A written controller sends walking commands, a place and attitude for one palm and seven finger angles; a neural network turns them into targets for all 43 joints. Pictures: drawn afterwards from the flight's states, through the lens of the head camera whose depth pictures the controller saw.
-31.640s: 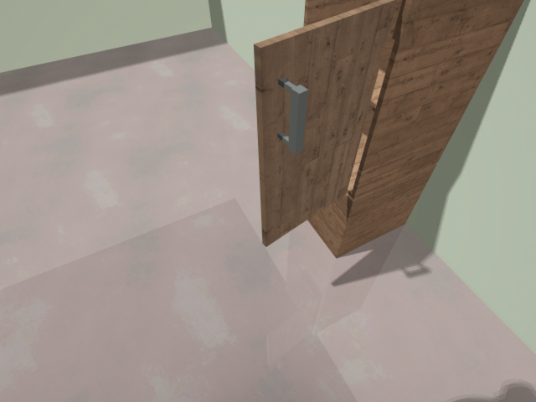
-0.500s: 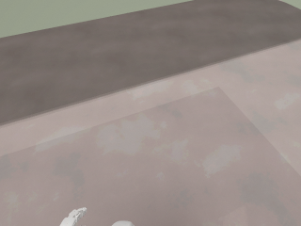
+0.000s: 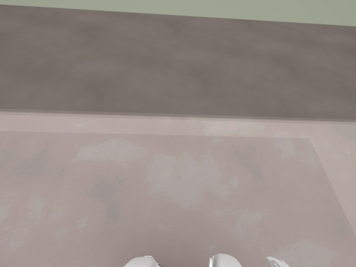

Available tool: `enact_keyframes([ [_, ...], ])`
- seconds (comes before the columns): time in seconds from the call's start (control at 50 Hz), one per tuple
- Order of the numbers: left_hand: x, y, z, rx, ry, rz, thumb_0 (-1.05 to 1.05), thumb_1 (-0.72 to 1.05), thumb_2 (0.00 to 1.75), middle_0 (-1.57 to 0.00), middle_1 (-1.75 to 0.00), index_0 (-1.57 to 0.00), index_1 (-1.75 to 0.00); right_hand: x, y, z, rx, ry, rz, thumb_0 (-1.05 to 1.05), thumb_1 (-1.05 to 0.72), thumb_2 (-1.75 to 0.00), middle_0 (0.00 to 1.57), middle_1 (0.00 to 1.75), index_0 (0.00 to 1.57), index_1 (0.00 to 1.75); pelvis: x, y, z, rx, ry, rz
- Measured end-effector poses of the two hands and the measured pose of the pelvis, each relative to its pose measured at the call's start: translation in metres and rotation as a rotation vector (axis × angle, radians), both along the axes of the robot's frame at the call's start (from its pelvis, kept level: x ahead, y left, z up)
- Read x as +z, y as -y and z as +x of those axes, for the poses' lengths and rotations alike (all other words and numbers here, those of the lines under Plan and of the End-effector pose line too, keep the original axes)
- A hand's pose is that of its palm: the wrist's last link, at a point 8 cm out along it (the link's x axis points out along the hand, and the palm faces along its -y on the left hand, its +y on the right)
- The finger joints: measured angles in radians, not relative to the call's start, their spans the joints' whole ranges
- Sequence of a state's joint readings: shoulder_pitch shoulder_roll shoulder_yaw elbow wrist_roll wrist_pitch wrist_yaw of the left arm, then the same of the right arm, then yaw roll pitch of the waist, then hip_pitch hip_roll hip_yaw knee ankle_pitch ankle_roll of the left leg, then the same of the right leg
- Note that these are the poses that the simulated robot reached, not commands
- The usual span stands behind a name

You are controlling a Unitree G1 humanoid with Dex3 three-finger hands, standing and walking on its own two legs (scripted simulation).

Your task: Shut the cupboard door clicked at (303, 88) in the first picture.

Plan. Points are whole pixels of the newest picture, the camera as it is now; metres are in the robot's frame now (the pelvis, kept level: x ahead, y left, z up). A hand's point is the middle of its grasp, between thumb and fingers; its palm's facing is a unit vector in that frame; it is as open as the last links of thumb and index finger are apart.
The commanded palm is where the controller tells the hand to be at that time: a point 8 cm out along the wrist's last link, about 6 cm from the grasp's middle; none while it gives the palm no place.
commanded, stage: walk to a spot facing it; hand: left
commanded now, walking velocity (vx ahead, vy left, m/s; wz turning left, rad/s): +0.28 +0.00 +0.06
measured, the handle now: out of the picture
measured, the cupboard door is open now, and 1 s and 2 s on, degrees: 58 58 58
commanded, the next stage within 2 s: turn to face it in 0.08 s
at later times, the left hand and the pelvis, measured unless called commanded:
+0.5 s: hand (138, 206) +0.28 +0.13 -0.16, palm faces -0.06 -0.98 -0.20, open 7.3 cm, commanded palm none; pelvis +0.18 -0.04 +0.01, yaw -5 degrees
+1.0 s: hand (134, 160) +0.42 +0.17 -0.15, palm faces -0.34 -0.92 -0.21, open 7.4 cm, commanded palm none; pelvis +0.25 +0.00 +0.02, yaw -23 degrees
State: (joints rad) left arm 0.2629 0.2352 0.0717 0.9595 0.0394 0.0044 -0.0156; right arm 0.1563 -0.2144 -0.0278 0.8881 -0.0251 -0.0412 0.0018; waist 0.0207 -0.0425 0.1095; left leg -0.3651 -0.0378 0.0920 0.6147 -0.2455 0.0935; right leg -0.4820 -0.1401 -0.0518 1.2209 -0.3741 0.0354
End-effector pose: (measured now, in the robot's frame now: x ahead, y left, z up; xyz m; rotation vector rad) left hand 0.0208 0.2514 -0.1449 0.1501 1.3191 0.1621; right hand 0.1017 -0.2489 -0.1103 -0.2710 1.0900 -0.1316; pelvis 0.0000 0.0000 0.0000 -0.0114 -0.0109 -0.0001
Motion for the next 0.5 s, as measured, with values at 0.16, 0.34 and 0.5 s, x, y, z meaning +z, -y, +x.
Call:
enact_keyframes([
  [0.16, 0.033, 0.013, 0.127, -0.034, 0.187, -0.01, 0.01, 0.91, 0.9, -0.19, -0.3, -0.19, -0.29, -0.001, -0.019, -0.01, -0.073, -0.168, 0.07, 0.0, -0.91, -0.9, 0.2, 0.3, 0.2, 0.3, 0.02, 0.004, 0.065, 0.037, -0.011, 0.005],
  [0.34, 0.025, 0.06, 0.234, -0.126, 0.198, -0.018, 0.01, 0.91, 0.9, -0.19, -0.3, -0.19, -0.29, -0.025, -0.005, -0.005, -0.214, -0.335, 0.123, 0.0, -0.9, -0.9, 0.2, 0.3, 0.2, 0.3, 0.007, 0.031, 0.149, -0.028, -0.004, 0.029],
  [0.5, 0.02, 0.074, 0.256, -0.12, 0.104, -0.006, 0.0, 0.93, 0.9, -0.2, -0.3, -0.2, -0.3, -0.02, 0.023, 0.06, -0.258, -0.296, 0.086, 0.0, -0.91, -0.9, 0.2, 0.3, 0.2, 0.3, 0.011, 0.042, 0.185, -0.087, -0.016, 0.009],
])
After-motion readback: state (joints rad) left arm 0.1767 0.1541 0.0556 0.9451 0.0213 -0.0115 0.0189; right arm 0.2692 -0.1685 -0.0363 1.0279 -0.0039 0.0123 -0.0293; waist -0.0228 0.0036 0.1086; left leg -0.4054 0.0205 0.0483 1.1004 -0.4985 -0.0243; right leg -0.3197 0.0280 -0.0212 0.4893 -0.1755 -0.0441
